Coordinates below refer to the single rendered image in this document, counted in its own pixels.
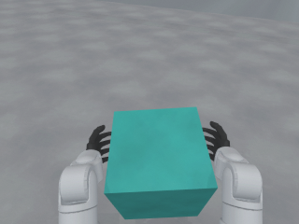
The right robot forearm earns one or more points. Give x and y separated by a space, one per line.
241 188

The left robot forearm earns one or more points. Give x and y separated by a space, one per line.
78 189

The robot right hand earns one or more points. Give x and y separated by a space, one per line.
220 139

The carton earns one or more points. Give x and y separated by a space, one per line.
158 164

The robot left hand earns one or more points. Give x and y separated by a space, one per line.
95 144

